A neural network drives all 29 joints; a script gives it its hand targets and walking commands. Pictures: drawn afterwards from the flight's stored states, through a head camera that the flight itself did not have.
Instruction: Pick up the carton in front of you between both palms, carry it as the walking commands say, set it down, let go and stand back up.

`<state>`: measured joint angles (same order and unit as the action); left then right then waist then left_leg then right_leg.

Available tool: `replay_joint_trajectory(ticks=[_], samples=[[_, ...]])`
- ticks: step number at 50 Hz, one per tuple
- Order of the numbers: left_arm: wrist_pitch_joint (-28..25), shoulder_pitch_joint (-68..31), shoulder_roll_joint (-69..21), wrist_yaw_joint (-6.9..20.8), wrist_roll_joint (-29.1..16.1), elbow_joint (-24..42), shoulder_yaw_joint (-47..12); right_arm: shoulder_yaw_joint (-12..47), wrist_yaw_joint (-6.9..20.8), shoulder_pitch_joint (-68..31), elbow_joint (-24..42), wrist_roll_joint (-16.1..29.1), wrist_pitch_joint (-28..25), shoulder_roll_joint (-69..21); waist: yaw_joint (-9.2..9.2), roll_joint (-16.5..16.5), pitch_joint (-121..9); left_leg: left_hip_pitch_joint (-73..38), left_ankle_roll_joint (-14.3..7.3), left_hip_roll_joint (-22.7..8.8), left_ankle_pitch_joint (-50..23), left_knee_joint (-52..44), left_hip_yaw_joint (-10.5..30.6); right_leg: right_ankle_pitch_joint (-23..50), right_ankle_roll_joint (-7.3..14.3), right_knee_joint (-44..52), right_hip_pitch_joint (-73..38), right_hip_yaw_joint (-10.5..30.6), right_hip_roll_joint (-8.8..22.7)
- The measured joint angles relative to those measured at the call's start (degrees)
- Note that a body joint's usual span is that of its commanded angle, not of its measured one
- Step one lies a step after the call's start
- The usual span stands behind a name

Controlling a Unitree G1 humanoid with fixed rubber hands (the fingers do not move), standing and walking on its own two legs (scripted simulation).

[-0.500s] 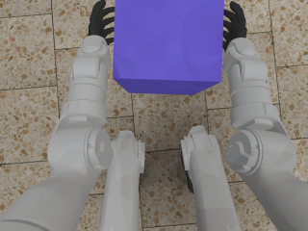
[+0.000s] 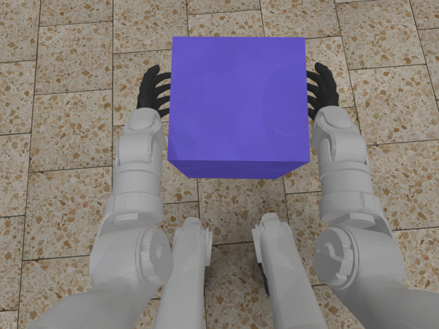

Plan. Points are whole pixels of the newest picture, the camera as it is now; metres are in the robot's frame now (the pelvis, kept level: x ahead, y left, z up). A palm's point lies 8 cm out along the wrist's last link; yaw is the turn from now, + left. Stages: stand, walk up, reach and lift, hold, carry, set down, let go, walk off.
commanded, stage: reach and lift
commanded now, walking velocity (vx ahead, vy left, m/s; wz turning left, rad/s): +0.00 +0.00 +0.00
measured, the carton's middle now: (234, 122) +0.48 -0.02 -0.12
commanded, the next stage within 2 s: hold in 2.00 s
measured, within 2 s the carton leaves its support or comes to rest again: neither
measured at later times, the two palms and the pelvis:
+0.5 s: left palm (106, 100) +0.42 +0.14 +0.11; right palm (377, 91) +0.42 -0.16 +0.11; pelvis +0.05 +0.00 +0.14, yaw +0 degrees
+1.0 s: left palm out of the picture +0.38 +0.15 +0.25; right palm out of the picture +0.38 -0.15 +0.25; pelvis +0.09 +0.00 +0.23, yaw +0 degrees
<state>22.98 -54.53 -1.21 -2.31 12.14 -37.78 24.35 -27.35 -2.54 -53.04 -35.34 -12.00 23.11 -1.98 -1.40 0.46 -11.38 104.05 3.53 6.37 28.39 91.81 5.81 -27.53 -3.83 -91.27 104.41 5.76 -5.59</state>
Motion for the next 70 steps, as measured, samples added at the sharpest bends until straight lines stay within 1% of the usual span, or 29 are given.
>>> replay_joint_trajectory(ticks=[14, 23, 31, 39, 45, 49, 53, 57, 70], samples=[[-2.41, 12.97, -3.25, 0.09, 0.29, 0.76, -1.15, 2.0, 0.25, 12.08, -0.4, -0.22, -2.44, -2.79, 0.36, -0.28, -2.1, -21.89, -0.88, -0.8, -1.41, -15.74, 0.74, 1.42, 0.96, 15.61, -21.76, 0.88, 0.34], [-3.34, 21.43, -4.93, 0.32, 0.09, 3.03, -2.96, 4.08, 0.47, 20.24, 1.53, -0.19, -3.4, -4.49, 0.69, -0.43, -1.26, -37.3, -1.37, -1.46, -3.71, -27.37, 1.29, 3.71, 1.55, 27.17, -37.15, 1.43, 0.77], [-2.83, 29.11, -6.22, 0.53, 0.17, 5.69, -4.88, 6.44, 0.67, 27.51, 3.73, -0.31, -2.87, -5.67, 0.9, -0.47, 0.53, -53.37, -1.86, -2.13, -6.61, -39.32, 1.74, 6.53, 2.05, 39.01, -53.19, 1.94, 1.41], [0.21, 35.86, -7.2, 0.72, 0.13, 9.61, -7.06, 8.97, 0.88, 34.05, 7.43, -0.56, 0.21, -6.57, 1.16, -0.43, 2.56, -70.3, -2.28, -2.91, -10.18, -51.75, 2.18, 10.01, 2.5, 51.35, -70.11, 2.3, 2.19], [4.61, 39.77, -7.49, 0.86, 0.27, 13.96, -9.3, 11.41, 0.96, 37.99, 11.65, -0.61, 4.51, -6.76, 1.46, -0.45, 4.52, -82.62, -2.49, -3.52, -12.87, -60.19, 2.4, 12.64, 2.76, 59.69, -82.4, 2.46, 2.73], [8.14, 40.44, -7.26, 1.19, 1.12, 15.67, -10.29, 12.66, 1.08, 38.57, 13.13, -1.37, 7.94, -6.56, 1.5, -0.4, 5.65, -88.97, -2.56, -3.85, -14.27, -64.11, 2.48, 14.06, 2.89, 63.66, -88.76, 2.49, 2.95], [10.75, 39.32, -7.52, 2.04, 2.98, 15.16, -9.42, 11.91, 1.81, 37.44, 12.57, -3.23, 10.52, -6.83, 1.52, -0.42, 6.97, -92.6, -2.6, -3.97, -14.97, -65.73, 2.46, 14.73, 2.96, 65.2, -92.36, 2.48, 3.06], [11.85, 37.59, -7.95, 2.7, 4.53, 14.06, -7.85, 10.27, 2.48, 35.72, 11.49, -4.82, 11.61, -7.27, 1.52, -0.45, 8.72, -93.56, -2.57, -3.96, -15.1, -65.4, 2.43, 14.84, 2.96, 64.85, -93.32, 2.38, 3.06], [12.19, 35.78, -8.48, 3.2, 5.19, 15.95, -6.71, 9.16, 2.92, 33.87, 13.26, -5.35, 11.89, -7.83, 1.61, -0.52, 11.36, -94.24, -2.49, -4.09, -15.76, -65.95, 2.14, 15.49, 2.92, 65.29, -93.93, 2.34, 3.11]])
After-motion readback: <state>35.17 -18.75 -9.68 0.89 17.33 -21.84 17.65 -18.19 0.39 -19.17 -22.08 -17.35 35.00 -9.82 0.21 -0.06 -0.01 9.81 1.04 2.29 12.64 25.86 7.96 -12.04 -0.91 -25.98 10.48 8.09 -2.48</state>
